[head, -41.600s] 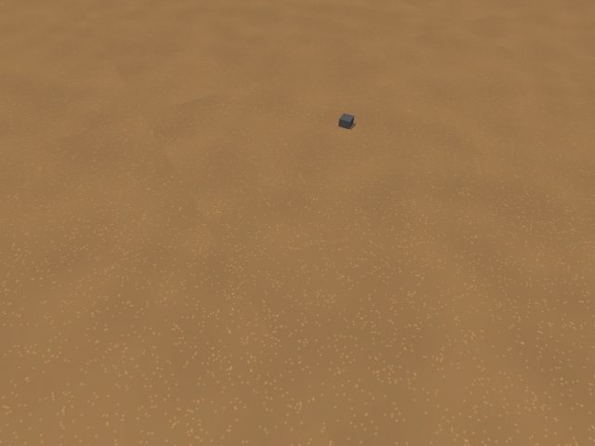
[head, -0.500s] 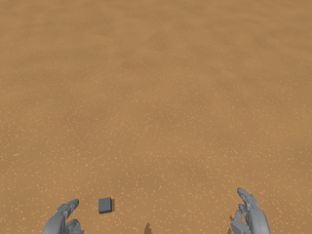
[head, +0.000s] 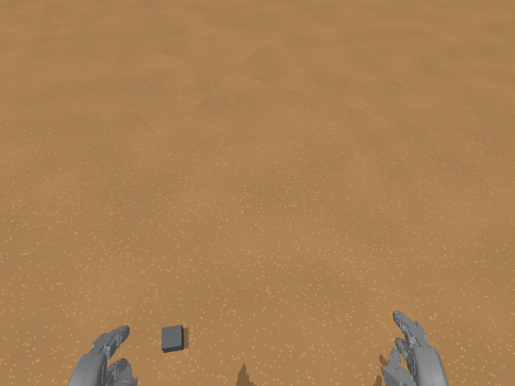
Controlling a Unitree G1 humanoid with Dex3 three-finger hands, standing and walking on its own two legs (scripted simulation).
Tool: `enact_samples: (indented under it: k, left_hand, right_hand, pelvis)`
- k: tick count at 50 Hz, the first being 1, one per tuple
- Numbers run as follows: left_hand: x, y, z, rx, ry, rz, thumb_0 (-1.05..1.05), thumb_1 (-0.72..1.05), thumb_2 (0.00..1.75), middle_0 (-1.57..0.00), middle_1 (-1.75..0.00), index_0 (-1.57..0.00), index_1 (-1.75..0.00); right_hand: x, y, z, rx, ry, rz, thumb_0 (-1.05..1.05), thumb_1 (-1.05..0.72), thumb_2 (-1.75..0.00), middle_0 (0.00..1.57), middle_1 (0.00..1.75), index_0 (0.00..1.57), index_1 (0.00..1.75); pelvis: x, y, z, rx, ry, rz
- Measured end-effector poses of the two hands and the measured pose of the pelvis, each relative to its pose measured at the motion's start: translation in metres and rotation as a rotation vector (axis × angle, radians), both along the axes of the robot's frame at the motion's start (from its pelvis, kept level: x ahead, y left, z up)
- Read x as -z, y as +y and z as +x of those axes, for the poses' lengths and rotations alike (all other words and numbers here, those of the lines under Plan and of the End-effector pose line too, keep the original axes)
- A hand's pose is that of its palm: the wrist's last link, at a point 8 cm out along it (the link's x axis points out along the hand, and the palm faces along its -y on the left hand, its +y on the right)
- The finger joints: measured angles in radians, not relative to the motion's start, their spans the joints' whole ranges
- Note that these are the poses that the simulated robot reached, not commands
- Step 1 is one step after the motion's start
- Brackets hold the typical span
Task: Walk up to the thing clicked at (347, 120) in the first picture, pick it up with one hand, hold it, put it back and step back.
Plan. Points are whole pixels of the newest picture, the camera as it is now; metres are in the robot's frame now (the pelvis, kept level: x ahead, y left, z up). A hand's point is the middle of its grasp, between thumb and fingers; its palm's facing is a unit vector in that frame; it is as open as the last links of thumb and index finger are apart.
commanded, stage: home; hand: left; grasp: from above
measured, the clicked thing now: (172, 338) +0.41 +0.27 -0.69
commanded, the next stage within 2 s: stand in 0.44 s
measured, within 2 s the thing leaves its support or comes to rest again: neither
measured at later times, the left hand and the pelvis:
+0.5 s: hand (135, 384) +0.16 +0.18 -0.05, palm faces +0.05 -0.98 -0.20, open 7.4 cm; pelvis +0.00 +0.00 +0.00, yaw +0 degrees
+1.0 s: hand out of the picture +0.06 +0.24 -0.10, palm faces +0.06 -0.94 -0.33, open 7.4 cm; pelvis -0.01 +0.01 +0.05, yaw +1 degrees
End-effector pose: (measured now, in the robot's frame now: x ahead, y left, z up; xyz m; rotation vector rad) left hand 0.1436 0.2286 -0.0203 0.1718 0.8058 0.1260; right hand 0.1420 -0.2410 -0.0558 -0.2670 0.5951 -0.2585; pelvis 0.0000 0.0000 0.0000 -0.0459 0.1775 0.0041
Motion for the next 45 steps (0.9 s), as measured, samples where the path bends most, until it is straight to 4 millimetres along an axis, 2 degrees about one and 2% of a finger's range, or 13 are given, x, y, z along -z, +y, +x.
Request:
enact_samples:
  k: [27, 32, 36, 45]
  left_hand:
    - [0.0, -0.002, 0.001, -0.002, -0.001, 0.003, 0.01, 0.91, 0.9, -0.2, -0.3, -0.2, -0.3]
    - [0.023, 0.015, 0.003, 0.026, -0.004, 0.103, 0.01, 0.91, 0.9, -0.2, -0.3, -0.2, -0.3]
    - [0.033, 0.032, -0.013, -0.001, 0.07, 0.126, 0.01, 0.91, 0.9, -0.2, -0.3, -0.2, -0.3]
    - [0.045, 0.056, -0.069, -0.082, 0.257, 0.135, 0.01, 0.91, 0.9, -0.2, -0.3, -0.2, -0.3]
  right_hand:
    - [0.0, -0.002, 0.003, 0.003, 0.0, 0.006, 0.01, -0.9, -0.9, 0.21, 0.3, 0.2, 0.3]
    - [0.018, -0.008, -0.008, -0.144, 0.272, -0.042, 0.01, -0.9, -0.9, 0.21, 0.3, 0.2, 0.3]
    - [0.02, -0.018, -0.023, -0.122, 0.379, -0.007, 0.01, -0.9, -0.9, 0.21, 0.3, 0.2, 0.3]
    - [0.016, -0.027, -0.057, -0.033, 0.495, 0.022, 0.01, -0.9, -0.9, 0.21, 0.3, 0.2, 0.3]
  pelvis:
    - [0.0, -0.002, 0.001, 0.0, 0.0, 0.002]
    - [-0.013, -0.002, -0.007, -0.004, -0.098, 0.037]
    - [-0.023, -0.001, -0.009, 0.0, -0.138, 0.05]
    - [-0.04, 0.006, -0.009, -0.005, -0.205, 0.047]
